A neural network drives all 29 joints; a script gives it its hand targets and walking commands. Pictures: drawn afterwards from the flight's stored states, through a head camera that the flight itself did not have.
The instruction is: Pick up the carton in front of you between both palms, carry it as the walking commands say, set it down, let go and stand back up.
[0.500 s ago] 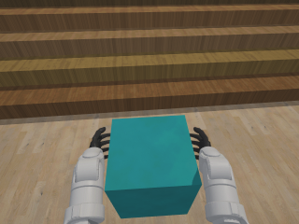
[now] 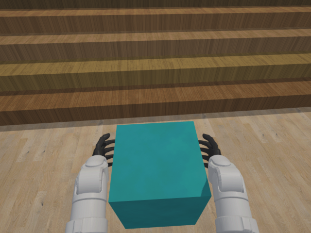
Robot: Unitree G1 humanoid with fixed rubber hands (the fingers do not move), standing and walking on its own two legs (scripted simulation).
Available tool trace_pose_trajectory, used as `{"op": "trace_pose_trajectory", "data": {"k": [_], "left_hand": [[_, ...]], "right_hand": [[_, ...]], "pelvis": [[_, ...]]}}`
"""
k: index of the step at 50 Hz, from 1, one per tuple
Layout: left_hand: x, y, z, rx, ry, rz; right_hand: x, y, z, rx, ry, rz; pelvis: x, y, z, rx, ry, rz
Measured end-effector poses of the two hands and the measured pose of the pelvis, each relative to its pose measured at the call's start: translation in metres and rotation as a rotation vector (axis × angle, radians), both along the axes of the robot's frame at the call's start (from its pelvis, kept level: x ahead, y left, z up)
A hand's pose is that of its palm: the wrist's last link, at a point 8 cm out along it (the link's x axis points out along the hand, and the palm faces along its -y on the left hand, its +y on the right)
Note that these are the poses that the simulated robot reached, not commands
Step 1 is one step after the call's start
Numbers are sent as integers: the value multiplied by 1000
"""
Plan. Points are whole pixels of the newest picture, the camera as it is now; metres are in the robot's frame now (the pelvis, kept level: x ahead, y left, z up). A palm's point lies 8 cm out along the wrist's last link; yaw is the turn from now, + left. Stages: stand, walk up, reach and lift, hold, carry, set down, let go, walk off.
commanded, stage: carry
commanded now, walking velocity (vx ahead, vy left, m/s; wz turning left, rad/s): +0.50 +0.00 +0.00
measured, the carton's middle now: (158, 177) +0.28 +0.00 -0.02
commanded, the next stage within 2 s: none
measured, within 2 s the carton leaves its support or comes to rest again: neither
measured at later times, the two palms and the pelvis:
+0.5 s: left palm (101, 119) +0.42 +0.17 +0.08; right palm (199, 115) +0.43 -0.13 +0.08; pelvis +0.19 +0.01 +0.00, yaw +1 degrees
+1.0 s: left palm (109, 66) +0.72 +0.19 +0.10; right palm (181, 67) +0.71 -0.11 +0.10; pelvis +0.49 +0.04 +0.00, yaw -2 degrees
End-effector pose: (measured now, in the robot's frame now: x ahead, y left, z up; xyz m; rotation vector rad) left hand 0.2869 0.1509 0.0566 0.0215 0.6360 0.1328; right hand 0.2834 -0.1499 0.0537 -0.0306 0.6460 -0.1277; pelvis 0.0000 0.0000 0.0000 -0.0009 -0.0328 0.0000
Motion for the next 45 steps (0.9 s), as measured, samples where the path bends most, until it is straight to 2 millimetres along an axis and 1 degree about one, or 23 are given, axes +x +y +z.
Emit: {"op": "trace_pose_trajectory", "data": {"k": [3, 5, 9, 11, 15, 18, 21, 23, 25, 27, 29, 32, 33, 36, 38, 41, 43, 45], "left_hand": [[9, 2, 6, -12, -43, 4], [17, 5, 12, -19, -72, 9], [37, 14, 23, -44, -109, 21], [49, 13, 29, -49, -106, 19], [78, 1, 36, -55, -87, 0], [98, -7, 34, -61, -79, -6], [108, -2, 27, -78, -21, 37], [116, 6, 25, -89, 7, 79], [130, 16, 25, -96, 15, 117], [148, 25, 25, -102, 9, 142], [172, 34, 21, -109, -4, 154], [217, 45, 12, -118, -39, 138], [232, 47, 9, -120, -38, 127], [274, 45, 8, -119, 6, 74], [298, 41, 13, -122, 24, 32], [333, 36, 24, -126, 19, -13], [355, 35, 32, -125, 1, -25], [378, 35, 37, -126, -20, -23]], "right_hand": [[9, 2, 7, 12, -43, -11], [16, 5, 13, 14, -72, -16], [37, 14, 27, 22, -109, -22], [48, 14, 31, 29, -105, -32], [66, 2, 34, 47, -87, -76], [83, -7, 31, 62, -80, -100], [104, -2, 31, 71, -21, -84], [124, 6, 31, 82, 9, -58], [146, 16, 30, 93, 20, -35], [169, 23, 28, 87, 15, -34], [194, 30, 25, 80, 4, -46], [232, 39, 16, 73, -32, -83], [244, 41, 12, 68, -30, -97], [267, 41, 7, 83, 11, -143], [279, 40, 12, 104, 26, -165], [302, 38, 25, 109, 17, -191], [323, 36, 35, 101, -3, -198], [348, 36, 44, 92, -23, -188]], "pelvis": [[8, 2, -5, -3, 37, 5], [17, 5, -8, -2, 53, 9], [44, 13, -12, 10, 86, -13], [58, 15, -10, 1, 105, -33], [91, 9, -8, -23, 125, -37], [121, 3, -12, -30, 132, 7], [151, 1, -6, -6, 145, 25], [171, 3, -2, 9, 149, 23], [193, 7, 0, 17, 147, 18], [216, 12, -2, 19, 142, 14], [241, 20, -7, 19, 131, 9], [283, 35, -24, 21, 103, -14], [295, 40, -27, 27, 100, -22], [324, 50, -21, 20, 104, -47], [345, 54, -12, 11, 110, -54], [378, 58, 0, -9, 117, -57], [401, 58, 5, -20, 120, -55], [425, 56, 8, -27, 121, -50]]}}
